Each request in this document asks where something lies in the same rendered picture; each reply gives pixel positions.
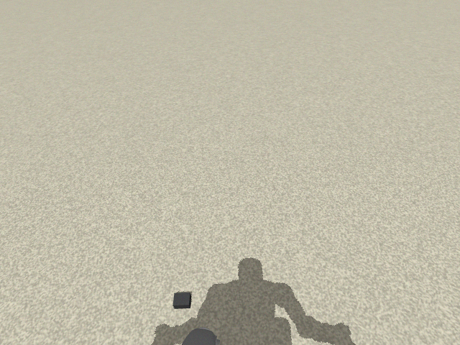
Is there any small box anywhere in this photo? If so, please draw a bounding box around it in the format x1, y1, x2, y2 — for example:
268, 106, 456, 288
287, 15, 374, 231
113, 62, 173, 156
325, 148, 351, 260
173, 293, 191, 309

